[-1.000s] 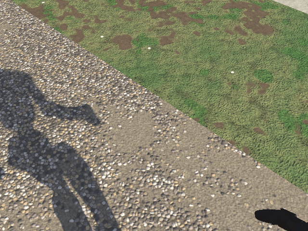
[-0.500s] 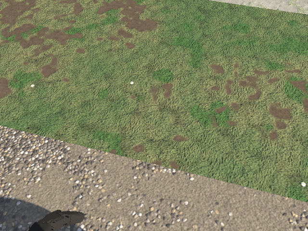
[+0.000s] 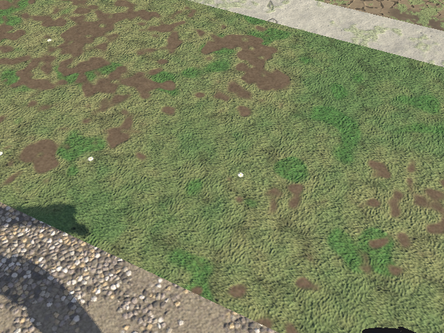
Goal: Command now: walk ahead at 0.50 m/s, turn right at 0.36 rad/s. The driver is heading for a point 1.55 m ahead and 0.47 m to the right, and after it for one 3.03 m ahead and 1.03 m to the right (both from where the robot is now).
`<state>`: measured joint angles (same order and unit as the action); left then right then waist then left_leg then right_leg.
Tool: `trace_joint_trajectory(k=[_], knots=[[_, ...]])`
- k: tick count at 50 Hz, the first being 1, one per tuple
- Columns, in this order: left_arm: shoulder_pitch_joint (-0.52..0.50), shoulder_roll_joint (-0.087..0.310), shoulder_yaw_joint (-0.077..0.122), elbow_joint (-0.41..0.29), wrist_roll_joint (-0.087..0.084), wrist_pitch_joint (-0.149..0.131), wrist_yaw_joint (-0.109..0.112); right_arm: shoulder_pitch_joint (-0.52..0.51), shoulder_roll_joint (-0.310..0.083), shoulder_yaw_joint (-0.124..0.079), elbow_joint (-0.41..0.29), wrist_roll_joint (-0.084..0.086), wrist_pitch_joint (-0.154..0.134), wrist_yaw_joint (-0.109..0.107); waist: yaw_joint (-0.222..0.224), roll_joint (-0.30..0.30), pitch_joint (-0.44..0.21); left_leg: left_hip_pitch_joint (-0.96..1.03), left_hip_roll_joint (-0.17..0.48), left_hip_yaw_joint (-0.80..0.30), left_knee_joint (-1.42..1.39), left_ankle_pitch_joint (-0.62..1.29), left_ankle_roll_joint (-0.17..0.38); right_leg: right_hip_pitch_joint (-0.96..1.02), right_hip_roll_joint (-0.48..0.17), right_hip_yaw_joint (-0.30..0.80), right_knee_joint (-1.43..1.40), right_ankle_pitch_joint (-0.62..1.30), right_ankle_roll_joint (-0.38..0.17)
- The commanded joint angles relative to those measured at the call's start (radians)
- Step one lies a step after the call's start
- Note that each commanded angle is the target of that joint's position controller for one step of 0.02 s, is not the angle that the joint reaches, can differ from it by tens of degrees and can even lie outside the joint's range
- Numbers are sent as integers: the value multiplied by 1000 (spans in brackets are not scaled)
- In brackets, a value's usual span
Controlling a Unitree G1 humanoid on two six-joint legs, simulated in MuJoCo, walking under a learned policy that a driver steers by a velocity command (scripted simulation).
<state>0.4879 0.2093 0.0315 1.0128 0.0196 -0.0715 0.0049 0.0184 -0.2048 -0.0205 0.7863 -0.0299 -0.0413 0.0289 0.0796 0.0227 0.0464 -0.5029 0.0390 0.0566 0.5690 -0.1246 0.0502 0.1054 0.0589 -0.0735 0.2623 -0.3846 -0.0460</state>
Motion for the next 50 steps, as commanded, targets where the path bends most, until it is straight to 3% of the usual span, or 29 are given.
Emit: trace_joint_trajectory(k=[1,2,3,4,5,6,8,12,16,18,22,25,26,27,28,29,30,31,32,33,34,36,39,43,46,50], knots=[[-65,168,32,-54,-6,-10,2,336,-168,-57,51,-15,-37,-30,-212,-38,-142,447,-7,-22,-102,-10,61,-183,-195,102,386,800,-102],[-39,94,14,-100,-31,-13,-2,479,-276,-83,58,-43,-44,-46,-237,104,-303,736,278,-346,-141,-148,122,-439,-92,45,723,403,-67],[36,59,15,-107,-40,-4,2,450,-320,-93,49,-29,-33,-40,-183,243,-378,826,445,-702,-274,-150,199,-669,32,80,940,-168,-58],[-33,139,39,-94,-17,11,6,354,-233,-75,38,-6,-24,-38,-152,82,-232,689,388,-599,-290,-242,167,-720,-50,152,997,-93,-71],[-78,129,42,-102,-14,12,-2,265,-159,-56,26,2,-26,-35,-123,36,-101,541,344,-447,-327,-231,139,-719,-87,144,967,-3,-69],[-94,101,40,-101,-14,16,-7,221,-121,-46,25,2,-31,-33,-99,38,-48,451,296,-335,-366,-173,108,-690,-118,134,928,51,-63],[-84,78,42,-97,9,43,-22,221,-87,-37,46,9,-44,-38,-64,81,-11,352,245,-185,-399,-62,74,-636,-141,120,900,93,-41],[-190,55,41,-144,11,69,-43,284,-106,-47,81,16,-74,-36,-57,61,12,359,237,-45,-438,81,86,-730,-158,102,872,212,-18],[-341,48,31,-203,11,66,-59,324,-104,-46,107,10,-75,-38,-76,55,46,387,209,73,-439,164,89,-782,-158,65,669,346,-2],[-416,39,22,-231,12,63,-68,338,-122,-50,114,10,-75,-41,-92,56,53,400,210,120,-435,199,84,-740,-148,24,537,397,-8],[-502,59,22,-272,20,64,-78,396,-157,-60,140,10,-60,-52,-112,50,65,524,251,168,-394,312,77,-710,-126,-36,408,326,-50],[-450,84,35,-268,25,64,-68,396,-192,-69,148,7,-37,-58,-78,75,15,608,258,215,-215,703,60,-601,-46,-85,368,171,-106],[-371,98,44,-247,23,60,-63,393,-208,-74,147,6,-25,-58,-45,78,-33,618,256,223,-79,802,58,-518,-7,-94,348,124,-129],[-238,118,59,-207,25,50,-52,382,-218,-75,141,10,-14,-55,13,53,-110,565,245,238,127,763,43,-352,32,-90,280,142,-157],[-77,192,89,-160,38,43,-36,379,-202,-70,117,8,-11,-51,79,-35,-213,374,217,243,421,501,7,-100,-55,70,215,71,-203],[-106,317,115,-178,31,45,-23,412,-68,-43,39,15,-18,-29,-5,-279,-276,-93,28,198,772,-400,-61,196,-361,600,143,34,-343],[-64,320,116,-194,5,59,-17,285,-160,-59,3,11,-31,-24,51,-143,-316,-224,-34,-32,872,-422,-66,209,-402,829,10,48,-372],[-111,287,107,-177,1,63,-7,210,-153,-56,-19,22,-44,-20,28,-85,-173,-290,30,-69,841,-301,-50,119,-380,646,4,147,-340],[-161,231,93,-178,-8,58,-4,224,-145,-50,-7,24,-56,-23,-16,-31,-92,-235,67,-69,737,-216,-45,-19,-338,537,-2,290,-301],[-210,196,84,-184,-11,49,-1,236,-145,-52,7,11,-52,-27,-57,-3,-55,-167,89,-75,666,-192,-48,-114,-281,452,-8,406,-264],[-239,168,74,-188,-19,40,1,263,-142,-52,12,-8,-34,-26,-91,-9,-57,-101,97,-81,625,-184,-60,-175,-241,394,-18,484,-249],[-224,166,68,-186,-25,19,-3,276,-128,-50,10,-20,0,-20,-109,-16,-73,-59,93,-74,573,-185,-82,-216,-208,353,-27,569,-248],[-163,199,75,-175,-23,8,-8,189,-116,-46,-24,-18,20,-14,-89,-30,-38,-117,86,-57,467,-97,-105,-244,-178,342,-60,521,-233],[-72,196,71,-158,-21,9,-7,40,-127,-43,-75,-13,22,-12,-34,-59,-3,-219,70,-60,300,43,-110,-168,-170,366,-70,514,-195],[-22,168,56,-133,-18,1,-1,-13,-111,-32,-85,-8,13,-1,-7,-73,-3,-207,55,-32,184,133,-83,-94,-167,311,-65,631,-153],[27,167,44,-104,0,-5,10,-112,-110,-20,-121,4,2,9,28,-83,29,-190,21,15,64,132,-25,4,-200,268,-64,737,-133]])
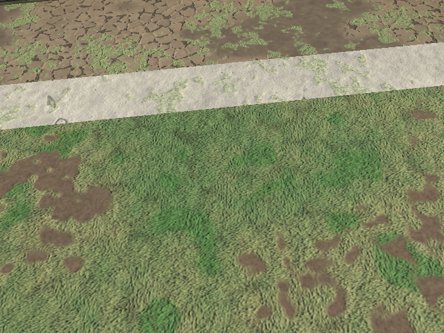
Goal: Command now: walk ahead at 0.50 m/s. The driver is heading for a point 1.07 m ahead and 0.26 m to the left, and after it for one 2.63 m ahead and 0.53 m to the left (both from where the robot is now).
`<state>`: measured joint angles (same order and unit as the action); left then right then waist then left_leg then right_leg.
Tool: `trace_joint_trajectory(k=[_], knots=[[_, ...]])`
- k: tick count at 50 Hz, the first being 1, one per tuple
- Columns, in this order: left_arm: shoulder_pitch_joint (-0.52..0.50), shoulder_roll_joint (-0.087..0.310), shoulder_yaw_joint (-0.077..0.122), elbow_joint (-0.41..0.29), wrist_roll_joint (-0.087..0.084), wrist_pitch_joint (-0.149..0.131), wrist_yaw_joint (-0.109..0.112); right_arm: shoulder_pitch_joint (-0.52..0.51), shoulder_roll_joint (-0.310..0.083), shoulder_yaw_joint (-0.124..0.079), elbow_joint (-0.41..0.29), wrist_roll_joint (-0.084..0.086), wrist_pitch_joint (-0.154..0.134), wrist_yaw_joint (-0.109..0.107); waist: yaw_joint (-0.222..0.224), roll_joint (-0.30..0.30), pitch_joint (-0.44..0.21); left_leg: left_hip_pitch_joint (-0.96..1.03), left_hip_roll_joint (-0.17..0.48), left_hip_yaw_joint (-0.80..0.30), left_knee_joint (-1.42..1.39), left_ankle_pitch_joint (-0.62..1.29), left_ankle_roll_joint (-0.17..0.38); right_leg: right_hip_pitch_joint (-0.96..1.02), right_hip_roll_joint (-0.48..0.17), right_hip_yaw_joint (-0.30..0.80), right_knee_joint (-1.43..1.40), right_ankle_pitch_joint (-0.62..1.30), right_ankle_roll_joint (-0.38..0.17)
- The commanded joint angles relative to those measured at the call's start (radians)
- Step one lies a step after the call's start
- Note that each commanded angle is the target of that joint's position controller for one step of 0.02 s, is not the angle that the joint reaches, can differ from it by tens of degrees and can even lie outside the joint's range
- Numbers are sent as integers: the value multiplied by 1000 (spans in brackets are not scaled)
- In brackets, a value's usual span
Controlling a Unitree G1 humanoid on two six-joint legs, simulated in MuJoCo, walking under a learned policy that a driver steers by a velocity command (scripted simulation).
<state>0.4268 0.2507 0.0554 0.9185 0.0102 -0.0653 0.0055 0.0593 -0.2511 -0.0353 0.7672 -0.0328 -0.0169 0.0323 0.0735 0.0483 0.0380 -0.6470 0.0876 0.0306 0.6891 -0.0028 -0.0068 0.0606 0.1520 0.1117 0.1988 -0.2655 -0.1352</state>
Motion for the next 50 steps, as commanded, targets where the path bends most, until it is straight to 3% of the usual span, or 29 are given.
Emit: trace_joint_trajectory(k=[1,4,5,6,7,8,9,10,11,12,13,16,19,23,25,28,30,31,32,33,34,35,36,37,38,40,44,47,50], knots=[[87,131,19,-4,15,-11,13,-153,-68,-5,-106,9,-25,7,26,-114,44,-25,-39,44,-85,-13,52,69,-307,69,4,658,-39],[33,159,18,1,26,-18,24,1,-101,-19,-60,15,-32,-3,-62,-135,-15,204,-124,67,-136,-135,118,83,-319,0,151,1041,-4],[20,169,20,4,33,-16,25,128,-123,-30,-18,17,-36,-12,-118,-130,-76,322,-160,71,-158,-168,140,89,-311,-24,303,1130,5],[-6,175,20,-1,28,-15,24,284,-136,-40,30,10,-43,-21,-197,-106,-146,518,-141,42,-220,-119,170,2,-287,-63,506,1049,17],[-2,136,6,-36,13,-22,21,434,-215,-63,59,-10,-44,-33,-237,1,-252,779,63,-238,-219,-183,249,-234,-219,-110,820,716,42],[87,80,1,-44,3,-25,6,415,-273,-79,69,-7,-36,-24,-146,207,-291,950,278,-741,-325,-100,408,-586,-14,-128,1143,-204,87],[14,129,4,-55,34,-29,5,325,-215,-70,62,34,-30,-9,-122,62,-203,861,243,-771,-396,-206,391,-676,-84,-12,1183,-170,66],[-70,139,5,-79,28,-38,-2,243,-170,-62,41,35,-27,-7,-107,-1,-83,723,216,-614,-415,-215,369,-704,-136,-14,1143,-79,69],[-118,132,1,-95,27,-43,-6,214,-134,-53,38,26,-28,-6,-95,-56,-31,627,169,-527,-440,-132,341,-686,-169,-26,1084,-39,74],[-131,124,-1,-106,32,-35,-9,218,-121,-48,46,26,-32,-11,-74,-62,-6,561,131,-466,-451,-42,321,-661,-187,-30,1038,-32,88],[-121,110,-6,-113,38,-20,-13,224,-110,-43,59,28,-36,-16,-51,-46,-14,513,95,-414,-464,16,304,-618,-201,-34,992,-29,106],[-142,78,-17,-135,42,11,-17,269,-149,-54,75,35,-50,-19,-43,-16,-27,451,51,-342,-486,80,302,-603,-212,-72,875,-26,152],[-289,72,-25,-191,39,18,-20,317,-161,-60,79,35,-45,-23,-80,-2,14,423,16,-327,-516,34,277,-655,-222,-99,703,91,189],[-427,65,-35,-238,27,14,-27,391,-166,-68,83,34,-37,-26,-142,16,-3,504,-6,-335,-470,85,227,-661,-200,-101,520,235,199],[-467,65,-38,-257,21,8,-23,416,-166,-69,86,28,-30,-32,-155,17,-5,545,-10,-329,-393,298,208,-646,-166,-109,466,235,193],[-439,82,-38,-260,14,-8,-11,406,-170,-73,70,16,-15,-44,-139,42,-44,572,-21,-355,-265,449,155,-531,-114,-91,372,186,167],[-310,124,-24,-226,15,-22,3,335,-187,-79,41,22,-17,-48,-68,50,-81,545,-56,-383,-141,458,109,-349,-100,-73,241,216,134],[-203,162,-14,-206,26,-39,14,306,-176,-76,24,38,-27,-42,-11,6,-142,469,-105,-357,16,363,78,-162,-183,-21,179,353,100],[-72,243,2,-204,41,-41,31,331,-99,-55,-22,57,-36,-43,12,-143,-298,324,-157,-251,287,-102,50,90,-473,184,257,706,41],[-96,269,10,-220,26,-16,22,498,-86,-58,-19,67,-20,-59,-73,-298,-399,173,-263,-146,480,-724,52,184,-678,420,297,1058,-81],[-115,199,5,-227,2,6,14,541,-139,-66,24,29,3,-70,-93,-174,-378,136,-185,-136,587,-684,45,128,-648,394,330,1048,-115],[-186,138,-5,-246,-4,12,19,466,-143,-65,19,19,19,-64,-86,-169,-308,93,-160,-110,621,-593,32,23,-607,344,259,772,-130],[-247,74,-26,-258,0,19,22,373,-153,-69,8,8,32,-51,-85,-119,-187,97,-124,-102,572,-521,14,-111,-506,212,180,613,-85],[-270,74,-29,-255,7,21,28,326,-144,-71,-9,6,45,-34,-92,-167,-120,108,-111,-96,538,-480,-1,-189,-451,123,144,576,-60],[-266,93,-24,-244,13,22,29,332,-129,-68,-10,6,58,-23,-101,-188,-95,140,-113,-82,539,-451,-14,-244,-423,57,128,622,-56],[-243,109,-15,-229,15,15,27,333,-110,-64,-20,14,70,-13,-113,-180,-114,180,-126,-76,515,-413,-20,-278,-410,-3,122,678,-67],[-231,114,-9,-212,16,14,20,284,-86,-49,-42,7,81,-10,-116,-184,-129,198,-120,-74,365,-368,-14,-287,-421,-44,104,577,-85],[-230,129,-3,-200,18,27,11,219,-68,-29,-61,10,87,-6,-97,-215,-119,293,-110,-41,168,-355,-1,-328,-402,-72,95,412,-72],[-192,158,8,-179,18,49,1,188,-77,-20,-69,14,82,-13,-73,-221,-115,370,-123,-3,9,-383,14,-322,-409,-46,127,297,-69]])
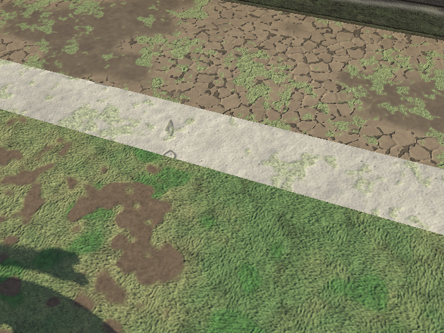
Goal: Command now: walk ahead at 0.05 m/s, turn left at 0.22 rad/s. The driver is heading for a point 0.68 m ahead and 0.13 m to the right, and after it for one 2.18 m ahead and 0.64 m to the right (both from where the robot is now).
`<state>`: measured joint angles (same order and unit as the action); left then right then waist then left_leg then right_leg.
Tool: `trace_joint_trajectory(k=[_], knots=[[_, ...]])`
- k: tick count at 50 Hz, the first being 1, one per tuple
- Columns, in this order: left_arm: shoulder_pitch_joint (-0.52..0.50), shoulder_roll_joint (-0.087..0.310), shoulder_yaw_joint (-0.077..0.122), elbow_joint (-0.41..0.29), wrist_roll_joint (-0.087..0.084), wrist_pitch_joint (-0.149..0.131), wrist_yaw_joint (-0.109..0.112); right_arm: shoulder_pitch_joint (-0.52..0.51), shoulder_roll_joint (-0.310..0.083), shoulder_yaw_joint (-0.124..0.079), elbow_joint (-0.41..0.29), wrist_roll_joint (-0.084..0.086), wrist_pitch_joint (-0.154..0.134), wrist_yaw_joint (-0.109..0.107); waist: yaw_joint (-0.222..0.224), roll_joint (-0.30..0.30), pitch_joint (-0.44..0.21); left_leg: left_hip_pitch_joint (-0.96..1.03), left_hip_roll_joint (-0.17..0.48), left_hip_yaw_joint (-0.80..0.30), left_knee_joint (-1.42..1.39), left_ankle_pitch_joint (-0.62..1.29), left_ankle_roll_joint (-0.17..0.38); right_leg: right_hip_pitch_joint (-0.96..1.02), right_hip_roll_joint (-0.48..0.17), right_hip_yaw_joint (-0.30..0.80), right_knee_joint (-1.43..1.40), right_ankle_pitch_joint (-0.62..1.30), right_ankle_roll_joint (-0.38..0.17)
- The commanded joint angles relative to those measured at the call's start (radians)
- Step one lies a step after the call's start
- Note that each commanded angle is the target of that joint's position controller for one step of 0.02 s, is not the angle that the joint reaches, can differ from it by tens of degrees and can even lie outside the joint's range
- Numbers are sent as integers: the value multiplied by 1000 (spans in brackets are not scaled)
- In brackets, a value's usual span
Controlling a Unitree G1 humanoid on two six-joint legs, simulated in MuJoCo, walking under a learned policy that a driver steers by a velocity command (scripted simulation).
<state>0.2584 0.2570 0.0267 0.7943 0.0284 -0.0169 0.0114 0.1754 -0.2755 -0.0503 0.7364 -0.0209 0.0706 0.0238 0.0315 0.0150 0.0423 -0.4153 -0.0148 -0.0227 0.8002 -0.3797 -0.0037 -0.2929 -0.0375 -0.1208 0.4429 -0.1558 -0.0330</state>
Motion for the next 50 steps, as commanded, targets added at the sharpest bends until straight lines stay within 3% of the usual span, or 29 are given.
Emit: trace_joint_trajectory(k=[1,2,3,4,5,6,7,9,11,12,18,21,22,23,24,25,26,27,29,30,32,33,35,39,45,47,48,49,50], knots=[[-30,157,38,-51,-6,9,-5,85,-47,0,-32,0,-12,-8,-46,-170,-112,195,-26,63,-205,43,22,13,-211,183,-88,149,-155],[-28,152,36,-46,-12,17,-5,103,-47,3,-24,-4,-22,-11,-61,-142,-99,278,-26,59,-344,120,37,-31,-198,176,-55,109,-119],[9,126,31,-36,-6,21,-7,95,-68,5,-27,-11,-35,-16,-54,-69,-88,341,37,-39,-470,174,50,-81,-167,157,-12,24,-56],[70,23,5,-55,1,21,-18,95,-123,7,-45,-28,-47,-26,-13,178,-132,422,319,-352,-577,271,87,-161,-70,74,179,-255,17],[61,19,-1,-36,-16,43,-4,34,-136,7,-49,-12,-55,-38,-25,225,-55,139,394,-361,-596,303,197,-72,0,95,192,-392,32],[39,59,8,-26,-25,57,-6,-6,-79,21,-41,-15,-63,-39,-15,165,-5,75,327,-287,-598,267,206,7,-16,142,225,-333,33],[29,64,14,-20,-29,58,-11,-54,-57,31,-35,-15,-69,-44,5,170,13,82,273,-214,-592,268,179,0,7,136,225,-284,27],[48,107,35,5,-16,53,-12,-53,-89,21,-29,-5,-71,-61,1,162,-10,189,226,-123,-533,464,164,-42,36,125,296,-251,28],[68,98,41,16,-16,48,-12,-4,-103,11,-12,11,-69,-67,-15,109,-65,298,252,-93,-460,706,196,-81,50,127,378,-306,36],[63,86,40,12,-19,48,-10,10,-105,6,-6,14,-65,-69,-21,95,-76,325,268,-89,-444,733,209,-97,46,125,400,-327,41],[23,59,40,-19,-26,65,-14,2,-110,-18,12,-2,-44,-68,-47,134,-77,326,297,-73,-412,620,227,-75,44,78,315,-340,36],[64,47,39,-19,-27,58,-22,-37,-131,-33,15,3,-36,-64,-10,122,-97,276,289,-32,-344,555,183,44,60,43,122,-215,4],[76,60,41,-20,-22,51,-22,-36,-135,-38,20,3,-34,-62,8,88,-88,216,267,1,-290,441,129,112,57,76,-12,-91,-15],[79,136,58,-28,-3,39,-17,-14,-105,-34,15,1,-31,-56,-2,-85,-72,85,185,82,-110,230,51,181,-69,303,-157,-31,-54],[98,289,96,-40,-8,35,-18,-74,-41,-14,-52,7,-26,-63,7,-315,-9,-160,-20,150,33,-194,-19,188,-322,645,-183,352,-186],[166,264,98,-18,-2,37,-14,-116,-60,-15,-50,-3,-16,-74,49,-212,-21,-157,4,21,207,-254,-11,170,-344,641,-169,415,-273],[117,212,86,-23,-11,40,-7,-89,-68,-19,-33,7,-12,-69,8,-129,-10,-158,22,-12,269,-175,-6,154,-281,544,-155,354,-270],[35,178,76,-40,-17,47,-3,-66,-81,-23,-15,15,-18,-62,-26,-94,8,-155,33,-23,261,-88,-3,137,-208,473,-158,268,-225],[-29,148,68,-66,-27,50,1,-32,-108,-32,4,-7,-25,-50,-41,-124,-26,-157,25,-14,275,-1,-12,185,-136,418,-144,311,-187],[-17,148,68,-67,-29,49,-1,-18,-105,-33,8,-9,-25,-44,-37,-110,-55,-148,17,-10,286,13,-21,203,-127,411,-135,339,-188],[44,161,76,-51,-29,46,-7,-22,-100,-30,1,-12,-28,-33,-14,-99,-81,-174,25,-11,245,34,-33,247,-116,457,-186,8,-198],[62,162,78,-45,-25,46,-8,-45,-101,-29,-6,-14,-29,-28,1,-114,-57,-202,29,-13,208,40,-37,254,-113,496,-223,-184,-204],[85,168,79,-38,-18,43,-10,-83,-111,-31,-19,-17,-34,-23,22,-146,-10,-238,29,-15,132,45,-48,256,-120,562,-270,-352,-214],[118,195,87,-25,-10,23,-10,-111,-105,-25,-27,-14,-64,-19,38,-125,1,-219,22,-22,8,56,-53,251,-119,604,-265,-338,-232],[119,179,76,-5,-2,-9,-19,-104,-88,-7,-26,-7,-95,-8,42,-139,6,-45,23,30,-155,63,0,145,-120,568,-254,-333,-215],[99,186,75,-3,-3,-17,-22,-76,-86,-3,-23,0,-101,-9,19,-125,23,69,18,48,-223,80,34,69,-127,551,-246,-345,-200],[78,188,74,-4,-7,-18,-21,-27,-78,-1,-7,1,-105,-11,-14,-103,28,176,8,62,-292,118,50,6,-118,525,-223,-350,-184],[71,174,68,-2,-6,-20,-18,37,-81,-4,17,-1,-111,-15,-47,-70,23,301,-13,56,-339,115,62,-62,-94,494,-174,-344,-164],[61,141,56,-4,0,-26,-15,135,-102,-10,47,-2,-121,-21,-92,-19,3,433,13,-16,-384,53,77,-136,-55,435,-66,-311,-137]])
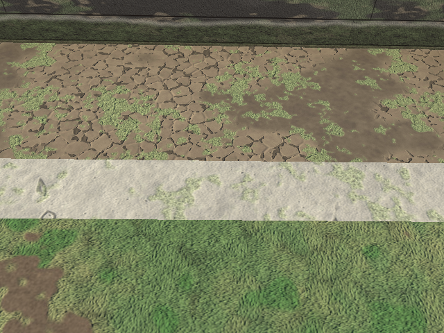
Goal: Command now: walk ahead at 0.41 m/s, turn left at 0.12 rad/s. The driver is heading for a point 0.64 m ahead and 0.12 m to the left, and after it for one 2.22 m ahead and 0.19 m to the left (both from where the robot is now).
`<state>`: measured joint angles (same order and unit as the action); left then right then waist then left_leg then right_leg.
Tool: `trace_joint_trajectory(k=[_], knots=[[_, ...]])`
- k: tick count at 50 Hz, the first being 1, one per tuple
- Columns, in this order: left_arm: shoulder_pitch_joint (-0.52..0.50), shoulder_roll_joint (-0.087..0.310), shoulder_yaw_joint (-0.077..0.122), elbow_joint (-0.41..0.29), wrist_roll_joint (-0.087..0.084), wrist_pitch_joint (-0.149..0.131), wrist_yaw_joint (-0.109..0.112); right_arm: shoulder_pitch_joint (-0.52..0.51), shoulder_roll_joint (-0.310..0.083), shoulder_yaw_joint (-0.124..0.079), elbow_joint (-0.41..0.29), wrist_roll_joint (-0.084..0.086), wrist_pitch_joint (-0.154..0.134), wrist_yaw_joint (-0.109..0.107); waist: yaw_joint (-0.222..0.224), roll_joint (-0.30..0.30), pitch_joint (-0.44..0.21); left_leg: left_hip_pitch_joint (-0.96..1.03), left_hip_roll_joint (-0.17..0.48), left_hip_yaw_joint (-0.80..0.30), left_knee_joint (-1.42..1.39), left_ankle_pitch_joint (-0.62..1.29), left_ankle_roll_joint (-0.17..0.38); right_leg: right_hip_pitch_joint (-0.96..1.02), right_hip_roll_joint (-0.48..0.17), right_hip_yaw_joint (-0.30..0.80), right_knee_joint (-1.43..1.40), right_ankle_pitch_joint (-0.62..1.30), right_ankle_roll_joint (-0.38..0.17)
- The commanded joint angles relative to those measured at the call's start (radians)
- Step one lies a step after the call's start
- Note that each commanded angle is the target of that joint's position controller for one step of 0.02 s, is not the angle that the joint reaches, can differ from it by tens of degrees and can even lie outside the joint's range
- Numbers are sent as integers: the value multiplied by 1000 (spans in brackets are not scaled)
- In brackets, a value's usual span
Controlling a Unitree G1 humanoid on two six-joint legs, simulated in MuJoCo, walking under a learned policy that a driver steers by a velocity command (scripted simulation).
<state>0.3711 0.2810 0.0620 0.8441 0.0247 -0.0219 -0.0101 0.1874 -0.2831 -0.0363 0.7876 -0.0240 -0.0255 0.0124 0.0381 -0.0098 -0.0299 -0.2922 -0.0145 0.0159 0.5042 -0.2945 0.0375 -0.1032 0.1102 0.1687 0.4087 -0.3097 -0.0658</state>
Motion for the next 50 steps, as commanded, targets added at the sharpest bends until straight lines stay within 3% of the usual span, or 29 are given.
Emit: trace_joint_trajectory(k=[1,2,3,4,5,7,11,18,21,22,23,24,25,26,27,28,29,30,32,35,39,41,43,45,46,47,48,49,50], knots=[[-77,39,-2,-79,8,-33,5,246,-168,-38,14,-12,-37,-17,-147,195,37,406,220,-366,-249,-266,83,-399,-101,-23,287,-98,-55],[-104,76,5,-115,5,-41,2,296,-266,-65,35,0,-32,-9,-132,286,68,425,377,-785,-398,-479,194,-618,1,-143,475,-214,-26],[-104,127,15,-108,29,-38,1,237,-214,-59,25,9,-27,2,-83,145,137,347,376,-780,-382,-504,224,-655,-74,-103,589,-187,-24],[-124,128,15,-99,30,-41,-11,179,-162,-47,6,14,-30,12,-62,78,159,297,319,-674,-362,-414,212,-642,-110,-91,610,-94,-15],[-132,113,10,-94,21,-46,-19,155,-139,-42,1,9,-36,15,-49,71,148,274,262,-571,-365,-279,190,-614,-133,-97,595,-30,1],[-152,94,2,-92,31,-41,-27,170,-118,-37,15,15,-46,6,-47,101,113,270,183,-438,-365,-23,169,-570,-149,-126,565,51,38],[-250,68,-11,-127,29,-26,-29,266,-112,-42,62,28,-49,-8,-65,93,83,295,150,-363,-336,297,188,-606,-144,-168,512,113,97],[-482,47,-36,-217,4,-29,-31,346,-125,-53,89,15,-35,-20,-126,113,96,267,131,-360,-257,520,166,-518,-99,-189,235,227,106],[-399,83,-27,-204,-3,-37,-18,282,-147,-61,70,13,-33,-29,-64,120,68,224,147,-390,-187,609,118,-314,-82,-166,142,209,67],[-309,107,-17,-176,-4,-40,-8,254,-159,-64,61,12,-35,-27,-24,115,29,202,132,-387,-106,708,97,-182,-60,-171,118,176,49],[-180,136,-3,-138,-2,-50,6,236,-163,-65,57,18,-40,-19,40,72,-40,167,82,-347,60,736,73,-4,-70,-166,59,193,23],[-40,196,14,-125,18,-60,26,239,-126,-57,37,29,-47,-9,91,-5,-160,54,22,-301,299,535,54,218,-231,-11,28,27,-15],[21,264,28,-131,44,-56,39,312,-7,-32,7,53,-48,-12,61,-204,-273,-205,-101,-183,577,-126,34,442,-512,373,-42,-161,-79],[-26,259,34,-126,25,-40,34,351,-84,-42,5,30,-34,-17,13,-253,-273,-308,-81,-139,716,-229,42,360,-565,643,-138,-259,-141],[-107,154,14,-142,15,-37,29,292,-112,-49,23,9,-22,-15,-9,-103,-112,-335,-13,-136,749,-134,47,214,-518,501,-156,-298,-129],[-153,91,-1,-142,10,-41,24,230,-97,-46,21,4,-19,-3,-12,-37,-14,-318,17,-120,715,-64,42,95,-458,332,-174,-175,-114],[-163,70,-7,-135,14,-46,23,211,-79,-45,20,2,-14,6,-27,-51,22,-291,41,-112,681,-37,36,28,-413,213,-195,-49,-92],[-142,63,-11,-115,12,-55,24,197,-74,-45,16,-12,-5,15,-35,-80,42,-270,54,-109,656,-30,30,-16,-381,136,-207,61,-89],[-100,61,-11,-84,3,-79,13,187,-53,-40,12,-16,9,26,-47,-85,38,-255,48,-106,632,-15,27,-31,-359,53,-216,236,-96],[-61,63,-10,-51,-2,-99,0,105,-39,-32,-12,-15,12,37,-47,-76,51,-326,42,-113,568,58,18,-5,-355,-31,-253,336,-117],[-23,57,-14,-13,-7,-88,-6,-52,-23,-12,-58,-12,3,51,-32,-74,90,-329,46,-50,338,202,-5,-13,-301,-160,-266,430,-102],[11,74,-12,8,-11,-83,-6,-136,-5,4,-81,-10,-3,56,-12,-72,98,-261,46,12,214,247,-3,-30,-295,-193,-265,472,-97],[67,77,-17,43,-14,-72,-6,-187,6,14,-91,-16,-11,49,5,-60,108,-214,31,58,137,244,1,5,-300,-175,-207,673,-94],[97,98,-15,74,-15,-64,2,-162,1,17,-80,-12,-23,30,-5,-75,83,-158,1,56,78,225,18,74,-305,-155,-114,854,-82],[98,98,-17,82,-17,-58,6,-107,-10,13,-59,-14,-30,18,-27,-81,57,-91,-20,54,31,234,30,97,-293,-146,-45,922,-70],[84,100,-17,85,-27,-54,10,6,-27,7,-17,-23,-42,7,-81,-64,8,58,-34,56,-70,331,49,79,-259,-158,75,925,-45],[82,94,-20,67,-36,-60,11,117,-87,-10,17,-41,-55,-9,-117,-35,-72,288,63,-14,-60,578,70,-48,-221,-166,225,744,-14],[116,19,-40,20,-48,-65,15,237,-171,-28,27,-56,-54,-22,-129,142,-246,601,372,-249,56,1111,153,-277,-153,-206,503,146,17],[209,15,-34,40,-73,-39,33,220,-189,-42,9,6,-32,-18,-120,233,-430,682,522,-397,66,1304,288,-363,-46,-174,781,-370,31]])
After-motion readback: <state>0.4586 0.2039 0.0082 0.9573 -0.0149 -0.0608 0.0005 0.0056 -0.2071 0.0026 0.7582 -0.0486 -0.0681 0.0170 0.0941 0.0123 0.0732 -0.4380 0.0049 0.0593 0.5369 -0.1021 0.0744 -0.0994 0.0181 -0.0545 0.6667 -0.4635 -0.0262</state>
